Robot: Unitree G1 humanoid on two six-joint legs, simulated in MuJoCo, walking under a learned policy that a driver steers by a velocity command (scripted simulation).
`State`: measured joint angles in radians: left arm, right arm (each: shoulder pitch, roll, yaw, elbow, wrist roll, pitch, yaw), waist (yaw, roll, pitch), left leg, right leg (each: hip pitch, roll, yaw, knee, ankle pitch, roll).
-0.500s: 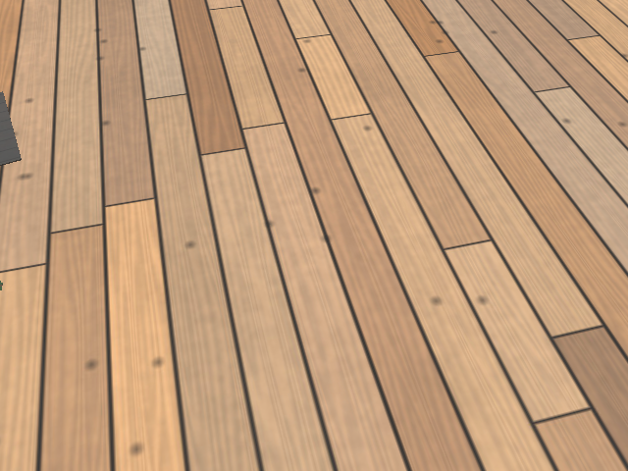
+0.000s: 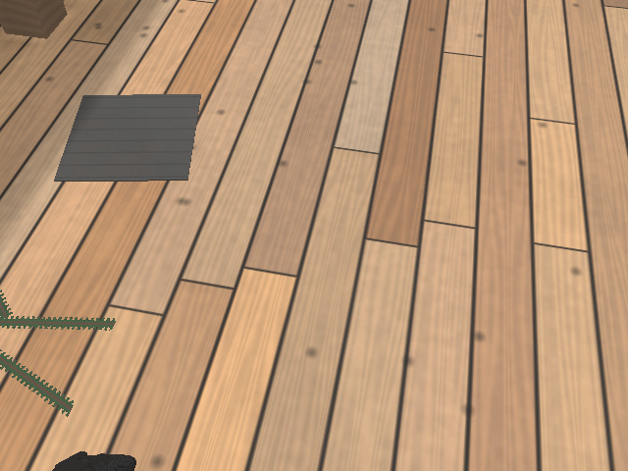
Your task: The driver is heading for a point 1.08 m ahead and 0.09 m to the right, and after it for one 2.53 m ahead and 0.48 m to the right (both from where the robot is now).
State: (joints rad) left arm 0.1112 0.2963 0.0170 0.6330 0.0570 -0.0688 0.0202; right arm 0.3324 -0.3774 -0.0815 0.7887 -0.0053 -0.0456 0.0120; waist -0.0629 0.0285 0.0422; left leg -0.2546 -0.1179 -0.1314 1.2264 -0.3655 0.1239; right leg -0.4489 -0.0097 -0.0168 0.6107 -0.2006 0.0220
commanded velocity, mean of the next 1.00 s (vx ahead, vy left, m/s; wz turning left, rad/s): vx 1.00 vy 0.00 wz -0.28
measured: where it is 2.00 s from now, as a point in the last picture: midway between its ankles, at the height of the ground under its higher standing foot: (352, 123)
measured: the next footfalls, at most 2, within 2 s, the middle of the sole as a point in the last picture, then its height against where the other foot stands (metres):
left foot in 0.36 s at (251, 458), level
right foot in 0.80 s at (306, 273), level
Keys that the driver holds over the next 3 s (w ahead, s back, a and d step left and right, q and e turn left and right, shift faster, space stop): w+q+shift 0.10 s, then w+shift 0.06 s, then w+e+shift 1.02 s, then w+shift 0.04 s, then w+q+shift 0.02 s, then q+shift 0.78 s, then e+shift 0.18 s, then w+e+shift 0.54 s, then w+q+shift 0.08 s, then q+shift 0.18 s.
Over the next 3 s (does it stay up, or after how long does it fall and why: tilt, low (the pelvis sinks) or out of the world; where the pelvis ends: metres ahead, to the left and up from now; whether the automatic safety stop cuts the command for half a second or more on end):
stays up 1.82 -0.39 -0.01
